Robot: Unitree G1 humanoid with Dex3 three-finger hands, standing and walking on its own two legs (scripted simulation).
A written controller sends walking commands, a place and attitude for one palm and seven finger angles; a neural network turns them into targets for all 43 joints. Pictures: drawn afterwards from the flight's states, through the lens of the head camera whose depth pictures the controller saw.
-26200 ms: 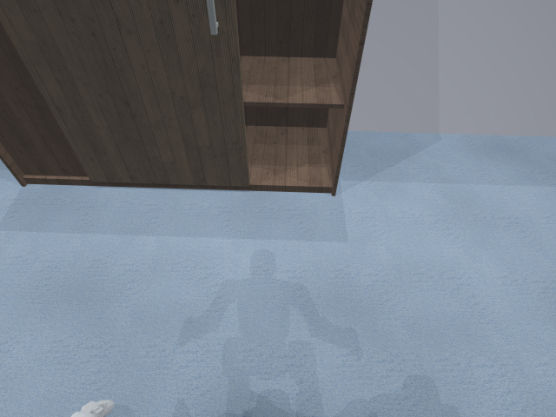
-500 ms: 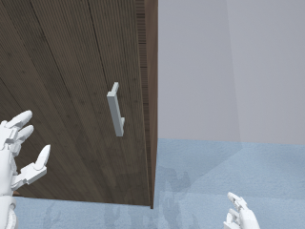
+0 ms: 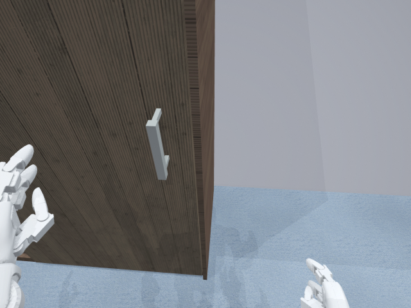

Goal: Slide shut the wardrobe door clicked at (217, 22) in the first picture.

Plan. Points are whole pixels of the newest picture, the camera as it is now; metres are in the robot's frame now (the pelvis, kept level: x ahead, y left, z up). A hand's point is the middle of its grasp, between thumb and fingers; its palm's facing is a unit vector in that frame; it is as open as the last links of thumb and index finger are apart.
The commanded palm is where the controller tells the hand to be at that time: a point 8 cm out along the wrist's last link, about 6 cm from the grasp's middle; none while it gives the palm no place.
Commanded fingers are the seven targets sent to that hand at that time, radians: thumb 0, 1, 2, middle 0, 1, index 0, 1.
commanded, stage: step back with the hand held close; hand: left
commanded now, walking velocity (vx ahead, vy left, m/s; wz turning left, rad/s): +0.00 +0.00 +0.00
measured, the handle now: (160, 145) +0.41 +0.16 +0.11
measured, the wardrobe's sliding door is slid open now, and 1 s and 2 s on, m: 0.00 0.00 0.00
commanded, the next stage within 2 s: stop stepping back and stand still in 1.38 s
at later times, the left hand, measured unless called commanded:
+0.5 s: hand (30, 228) +0.17 +0.28 +0.16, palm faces +0.38 -0.79 -0.48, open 7.4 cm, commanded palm +0.10 +0.32 +0.17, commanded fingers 0.00 0.90 0.90 -0.20 -0.30 -0.20 -0.30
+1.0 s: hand out of the picture +0.09 +0.29 +0.16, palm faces +0.45 -0.78 -0.44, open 7.4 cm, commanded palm +0.02 +0.33 +0.17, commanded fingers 0.00 0.90 0.90 -0.20 -0.30 -0.20 -0.30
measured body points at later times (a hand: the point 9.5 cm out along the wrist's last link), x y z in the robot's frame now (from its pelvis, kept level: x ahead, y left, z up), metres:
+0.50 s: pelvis -0.05 +0.03 -0.01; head -0.02 +0.04 +0.44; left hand +0.14 +0.32 +0.19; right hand +0.12 -0.22 -0.08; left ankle +0.00 +0.11 -0.74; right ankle -0.01 -0.12 -0.74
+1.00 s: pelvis -0.11 +0.03 -0.02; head -0.08 +0.05 +0.43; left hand +0.06 +0.33 +0.19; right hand +0.06 -0.20 -0.09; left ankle +0.00 +0.11 -0.74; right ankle -0.09 -0.11 -0.74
